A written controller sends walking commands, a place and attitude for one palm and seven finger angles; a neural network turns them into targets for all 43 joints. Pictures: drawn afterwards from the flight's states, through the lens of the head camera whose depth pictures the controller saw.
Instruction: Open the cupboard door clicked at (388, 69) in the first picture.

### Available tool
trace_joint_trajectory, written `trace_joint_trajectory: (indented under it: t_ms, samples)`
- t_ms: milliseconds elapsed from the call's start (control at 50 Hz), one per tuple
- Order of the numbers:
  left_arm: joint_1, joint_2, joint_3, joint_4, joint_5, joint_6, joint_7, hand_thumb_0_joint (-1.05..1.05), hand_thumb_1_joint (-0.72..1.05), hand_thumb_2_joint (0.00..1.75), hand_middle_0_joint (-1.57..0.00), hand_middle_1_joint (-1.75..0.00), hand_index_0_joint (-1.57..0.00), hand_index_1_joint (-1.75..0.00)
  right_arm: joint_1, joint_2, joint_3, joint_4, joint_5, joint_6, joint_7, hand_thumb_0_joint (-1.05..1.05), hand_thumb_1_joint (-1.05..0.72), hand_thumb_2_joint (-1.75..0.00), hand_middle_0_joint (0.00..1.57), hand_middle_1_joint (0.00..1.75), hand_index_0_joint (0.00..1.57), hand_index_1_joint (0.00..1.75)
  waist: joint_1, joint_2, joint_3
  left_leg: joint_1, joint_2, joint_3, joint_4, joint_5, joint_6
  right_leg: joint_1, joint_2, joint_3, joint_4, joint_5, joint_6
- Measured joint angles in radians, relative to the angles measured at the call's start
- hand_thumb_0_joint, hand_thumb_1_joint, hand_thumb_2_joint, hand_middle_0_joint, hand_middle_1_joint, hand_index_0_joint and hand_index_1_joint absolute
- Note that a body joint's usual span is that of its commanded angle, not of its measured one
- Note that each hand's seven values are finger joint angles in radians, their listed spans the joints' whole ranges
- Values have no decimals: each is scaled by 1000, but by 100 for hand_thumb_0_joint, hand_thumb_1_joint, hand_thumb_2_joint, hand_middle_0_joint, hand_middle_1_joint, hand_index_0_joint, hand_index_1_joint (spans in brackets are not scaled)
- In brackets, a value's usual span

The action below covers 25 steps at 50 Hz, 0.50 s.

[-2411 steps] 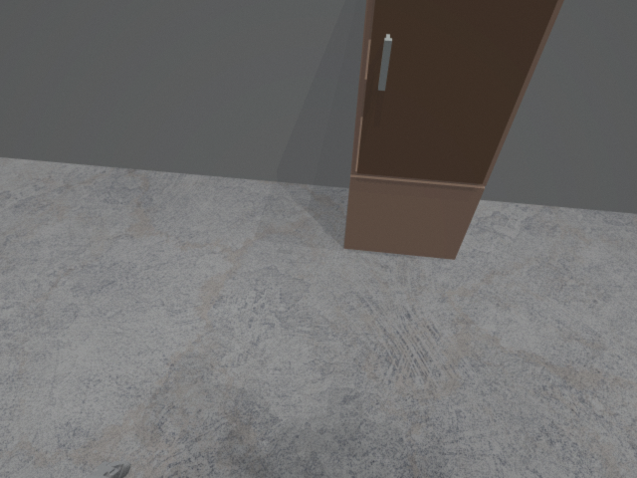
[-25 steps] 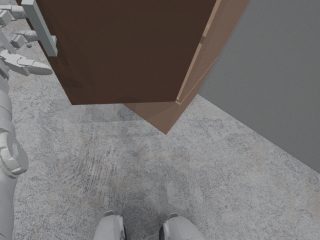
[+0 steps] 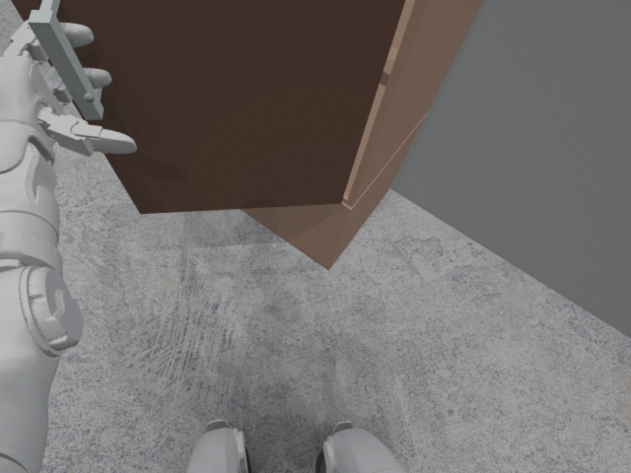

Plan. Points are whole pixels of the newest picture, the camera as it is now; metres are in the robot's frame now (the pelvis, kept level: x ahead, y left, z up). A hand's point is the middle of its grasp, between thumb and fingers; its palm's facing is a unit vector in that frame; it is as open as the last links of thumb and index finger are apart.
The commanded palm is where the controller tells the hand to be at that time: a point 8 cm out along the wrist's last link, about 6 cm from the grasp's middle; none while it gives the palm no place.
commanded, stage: slide the fingers in behind the handle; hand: left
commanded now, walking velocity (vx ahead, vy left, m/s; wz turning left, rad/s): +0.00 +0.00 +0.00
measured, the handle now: (73, 60) +0.60 +0.22 +0.11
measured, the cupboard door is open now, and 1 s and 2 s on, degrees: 42 42 66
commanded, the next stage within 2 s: close the thumb around the handle in 0.42 s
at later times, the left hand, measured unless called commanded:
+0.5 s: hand (84, 95) +0.55 +0.21 +0.10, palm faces +0.01 -1.00 +0.00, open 13.7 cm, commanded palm +0.53 +0.25 +0.10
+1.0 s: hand (74, 98) +0.54 +0.22 +0.11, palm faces +0.02 -1.00 +0.00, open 8.0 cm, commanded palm +0.52 +0.25 +0.10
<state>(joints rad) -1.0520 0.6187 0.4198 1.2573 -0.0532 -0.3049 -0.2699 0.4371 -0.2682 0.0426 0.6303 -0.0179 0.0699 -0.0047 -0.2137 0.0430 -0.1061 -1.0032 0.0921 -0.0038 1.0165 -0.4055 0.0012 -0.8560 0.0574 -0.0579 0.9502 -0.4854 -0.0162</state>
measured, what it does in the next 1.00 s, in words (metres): stands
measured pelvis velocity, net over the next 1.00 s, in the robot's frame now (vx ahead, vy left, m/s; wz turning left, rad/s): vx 0.00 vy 0.01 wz -0.01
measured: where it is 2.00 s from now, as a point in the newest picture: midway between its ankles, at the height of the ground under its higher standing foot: outside the picture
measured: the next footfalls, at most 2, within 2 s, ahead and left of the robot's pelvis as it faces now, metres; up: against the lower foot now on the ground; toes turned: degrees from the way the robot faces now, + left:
none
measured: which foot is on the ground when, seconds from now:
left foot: down 0.00-1.00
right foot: down 0.00-1.00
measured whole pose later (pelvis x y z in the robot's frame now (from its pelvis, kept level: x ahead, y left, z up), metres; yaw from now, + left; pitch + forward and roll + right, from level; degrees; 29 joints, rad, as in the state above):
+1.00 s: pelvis +0.00 +0.01 +0.00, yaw -1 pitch +23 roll -5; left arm -1.05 0.62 0.43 1.25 -0.05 -0.31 -0.27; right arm 0.45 -0.26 0.04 0.63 -0.02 0.07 0.00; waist -0.21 0.04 -0.11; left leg -1.01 0.08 0.01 1.02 -0.41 0.02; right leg -0.86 0.05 -0.04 0.94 -0.48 0.00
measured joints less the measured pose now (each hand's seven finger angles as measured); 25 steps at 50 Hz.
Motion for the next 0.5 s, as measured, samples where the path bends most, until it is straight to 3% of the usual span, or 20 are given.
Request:
trace_joint_trajectory:
  t_ms: [200,500]
  samples:
    - [-32,45,16,39,22,4,3,-2,-50,30,-31,-120,-30,-120,-3,-5,5,-6,3,-11,-8,0,-91,-90,20,30,20,30,-14,-1,12,-23,6,-4,12,2,-5,-26,7,-3,16,0,-6]
    - [-44,55,12,26,9,20,-29,-2,-50,30,-32,-121,-35,-123,11,-7,2,3,1,-13,-11,0,-91,-90,20,30,20,30,-16,-4,7,-40,3,-4,15,-3,2,-36,4,-1,8,1,2]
